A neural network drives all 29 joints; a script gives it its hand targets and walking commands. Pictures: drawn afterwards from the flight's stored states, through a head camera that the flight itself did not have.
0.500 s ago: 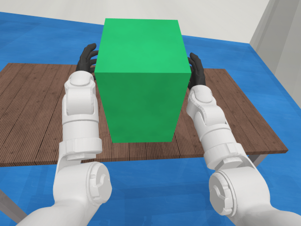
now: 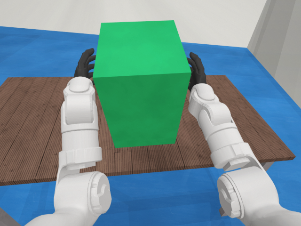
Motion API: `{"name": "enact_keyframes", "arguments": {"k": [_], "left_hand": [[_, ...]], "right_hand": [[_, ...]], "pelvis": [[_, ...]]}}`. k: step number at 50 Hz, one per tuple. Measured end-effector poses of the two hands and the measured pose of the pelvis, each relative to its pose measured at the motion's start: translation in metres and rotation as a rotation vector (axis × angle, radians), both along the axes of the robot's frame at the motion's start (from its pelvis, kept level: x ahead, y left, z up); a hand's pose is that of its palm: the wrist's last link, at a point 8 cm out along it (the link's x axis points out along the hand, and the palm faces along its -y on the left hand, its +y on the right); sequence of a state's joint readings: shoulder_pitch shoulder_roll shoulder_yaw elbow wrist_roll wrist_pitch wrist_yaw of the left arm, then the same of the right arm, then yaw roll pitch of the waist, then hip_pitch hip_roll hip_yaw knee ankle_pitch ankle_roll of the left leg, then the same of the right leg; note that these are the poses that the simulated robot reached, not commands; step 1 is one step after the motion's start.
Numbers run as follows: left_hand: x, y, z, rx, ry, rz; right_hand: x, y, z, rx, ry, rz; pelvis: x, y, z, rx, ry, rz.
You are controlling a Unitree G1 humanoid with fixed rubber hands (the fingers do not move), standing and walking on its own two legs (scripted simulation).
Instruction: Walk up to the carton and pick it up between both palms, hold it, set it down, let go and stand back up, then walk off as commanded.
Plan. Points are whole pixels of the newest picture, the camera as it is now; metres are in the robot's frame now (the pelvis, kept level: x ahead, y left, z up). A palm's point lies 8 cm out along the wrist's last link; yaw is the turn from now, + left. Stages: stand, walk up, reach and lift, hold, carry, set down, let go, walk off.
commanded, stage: reach and lift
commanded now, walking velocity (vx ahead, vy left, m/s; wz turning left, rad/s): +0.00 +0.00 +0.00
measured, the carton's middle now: (142, 89) +0.42 +0.00 +0.19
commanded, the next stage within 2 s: hold in 0.82 s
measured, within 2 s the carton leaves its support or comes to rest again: neither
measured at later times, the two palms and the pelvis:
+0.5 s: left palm (83, 63) +0.37 +0.13 +0.29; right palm (206, 72) +0.36 -0.14 +0.28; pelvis -0.01 -0.01 +0.00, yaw -1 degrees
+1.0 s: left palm (88, 55) +0.35 +0.12 +0.32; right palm (219, 66) +0.34 -0.15 +0.30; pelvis -0.02 -0.01 +0.00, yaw -3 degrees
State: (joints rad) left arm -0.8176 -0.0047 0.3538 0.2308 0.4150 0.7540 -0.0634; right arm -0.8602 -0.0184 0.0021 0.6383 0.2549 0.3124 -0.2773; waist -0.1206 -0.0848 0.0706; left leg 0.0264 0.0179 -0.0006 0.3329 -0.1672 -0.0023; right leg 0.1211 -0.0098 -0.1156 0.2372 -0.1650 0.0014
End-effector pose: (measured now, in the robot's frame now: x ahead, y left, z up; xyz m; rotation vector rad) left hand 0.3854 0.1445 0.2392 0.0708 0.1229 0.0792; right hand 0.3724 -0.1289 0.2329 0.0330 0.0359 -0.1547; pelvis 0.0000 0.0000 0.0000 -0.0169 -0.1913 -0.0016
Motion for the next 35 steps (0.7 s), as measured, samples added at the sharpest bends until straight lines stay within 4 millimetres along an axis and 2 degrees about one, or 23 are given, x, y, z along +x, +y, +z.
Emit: {"name": "enact_keyframes", "arguments": {"k": [4,9,18,22,25,31,35], "left_hand": [[-0.011,0.004,-0.004,-0.001,0.006,0.022],[-0.023,-0.001,0.017,0.030,-0.030,0.047],[-0.011,-0.018,0.035,0.077,0.045,0.017],[-0.014,-0.017,0.049,0.021,-0.038,0.000],[-0.015,-0.010,0.051,-0.008,-0.030,-0.002],[-0.023,0.008,0.050,-0.009,-0.016,0.012],[-0.033,0.007,0.058,0.024,-0.057,0.023]], "right_hand": [[-0.004,0.004,0.005,-0.005,0.006,0.026],[-0.010,-0.001,0.010,0.027,-0.017,0.043],[-0.010,-0.015,0.003,0.037,0.066,0.006],[-0.014,-0.014,0.026,0.033,-0.015,-0.004],[-0.015,-0.009,0.043,0.011,-0.014,-0.004],[-0.017,0.008,0.055,-0.020,0.005,0.013],[-0.022,0.007,0.062,0.020,-0.027,0.027]], "pelvis": [[0.001,-0.003,-0.001,-0.003,-0.013,0.004],[-0.005,-0.006,-0.002,-0.004,-0.020,0.006],[-0.020,-0.008,0.000,0.009,-0.001,-0.014],[-0.018,-0.012,0.000,0.008,0.020,-0.009],[-0.015,-0.014,0.000,0.010,0.012,-0.007],[-0.008,-0.013,0.000,0.006,0.004,-0.011],[-0.007,-0.008,-0.001,-0.003,-0.004,-0.007]]}}
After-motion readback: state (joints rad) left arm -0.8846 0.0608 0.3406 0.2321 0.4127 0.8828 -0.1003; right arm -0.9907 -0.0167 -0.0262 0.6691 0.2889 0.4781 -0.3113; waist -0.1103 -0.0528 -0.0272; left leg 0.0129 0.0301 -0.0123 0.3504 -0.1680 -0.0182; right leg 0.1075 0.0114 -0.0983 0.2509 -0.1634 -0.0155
